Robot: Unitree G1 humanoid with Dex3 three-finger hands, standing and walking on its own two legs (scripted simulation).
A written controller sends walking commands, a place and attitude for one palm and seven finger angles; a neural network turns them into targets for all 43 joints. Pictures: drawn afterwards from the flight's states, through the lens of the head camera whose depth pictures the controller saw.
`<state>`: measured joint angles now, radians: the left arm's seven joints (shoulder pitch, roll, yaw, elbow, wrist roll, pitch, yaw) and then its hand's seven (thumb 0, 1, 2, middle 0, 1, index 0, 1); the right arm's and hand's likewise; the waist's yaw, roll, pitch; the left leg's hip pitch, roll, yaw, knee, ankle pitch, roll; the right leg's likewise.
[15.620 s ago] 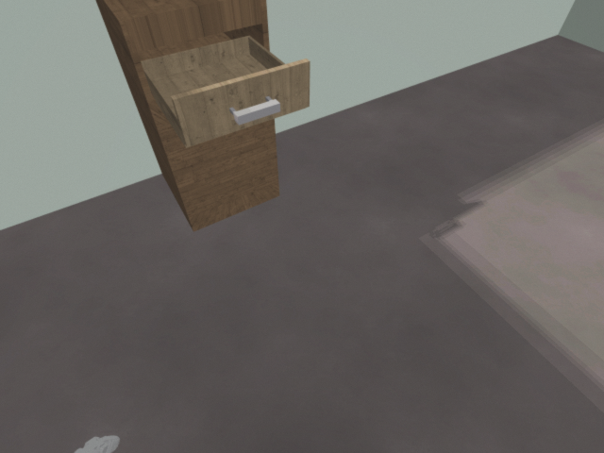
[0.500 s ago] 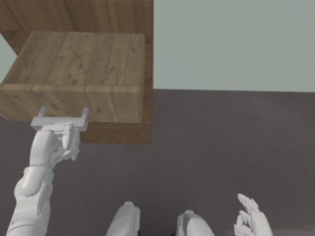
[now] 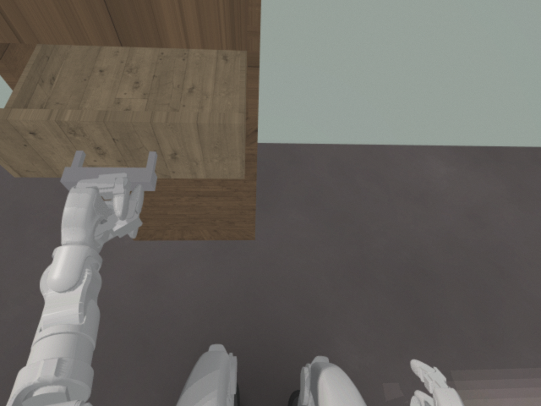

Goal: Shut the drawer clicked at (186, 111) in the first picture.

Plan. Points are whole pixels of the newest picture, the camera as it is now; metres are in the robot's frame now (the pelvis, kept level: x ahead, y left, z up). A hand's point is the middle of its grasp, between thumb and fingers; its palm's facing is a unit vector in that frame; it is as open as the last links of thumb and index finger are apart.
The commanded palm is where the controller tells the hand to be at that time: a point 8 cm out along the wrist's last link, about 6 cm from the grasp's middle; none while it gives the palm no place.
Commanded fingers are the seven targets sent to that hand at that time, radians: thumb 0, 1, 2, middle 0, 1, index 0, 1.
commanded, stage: push the drawer shut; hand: left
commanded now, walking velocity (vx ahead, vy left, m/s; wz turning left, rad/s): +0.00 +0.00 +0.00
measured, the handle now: (113, 167) +0.44 +0.25 +0.04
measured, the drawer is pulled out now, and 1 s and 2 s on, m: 0.15 0.04 0.00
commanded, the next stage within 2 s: pull the fist back off the drawer in 1.64 s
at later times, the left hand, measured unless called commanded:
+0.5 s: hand (142, 179) +0.43 +0.21 +0.03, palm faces +0.05 -1.00 -0.06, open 2.9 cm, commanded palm +0.42 +0.26 +0.04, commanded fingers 0.00 0.90 0.90 -1.40 -1.60 -1.40 -1.60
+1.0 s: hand (144, 149) +0.48 +0.22 +0.03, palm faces +0.04 -1.00 -0.04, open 3.1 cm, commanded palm +0.48 +0.26 +0.04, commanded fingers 0.00 0.90 0.90 -1.40 -1.60 -1.40 -1.60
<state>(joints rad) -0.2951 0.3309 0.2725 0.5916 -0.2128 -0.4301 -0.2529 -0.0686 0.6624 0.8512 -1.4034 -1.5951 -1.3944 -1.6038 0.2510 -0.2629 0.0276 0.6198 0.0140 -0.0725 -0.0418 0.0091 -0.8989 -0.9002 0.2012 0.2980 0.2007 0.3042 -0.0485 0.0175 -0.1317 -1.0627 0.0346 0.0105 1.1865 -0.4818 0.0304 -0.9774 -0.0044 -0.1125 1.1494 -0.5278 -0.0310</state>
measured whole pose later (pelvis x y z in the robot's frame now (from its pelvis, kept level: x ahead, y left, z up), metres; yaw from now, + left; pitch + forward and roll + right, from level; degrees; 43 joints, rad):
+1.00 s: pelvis -0.01 +0.00 -0.02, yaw -2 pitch +25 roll -4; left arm -0.80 0.54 0.43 1.10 -0.11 -0.45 -0.28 0.00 0.63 0.84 -1.40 -1.60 -1.39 -1.60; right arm 0.31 -0.28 0.05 0.65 -0.01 0.01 -0.02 0.01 -0.90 -0.90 0.20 0.30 0.20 0.30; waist -0.15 0.02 -0.12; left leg -1.21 0.06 -0.01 1.26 -0.48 0.03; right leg -1.12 0.02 -0.12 1.20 -0.52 -0.04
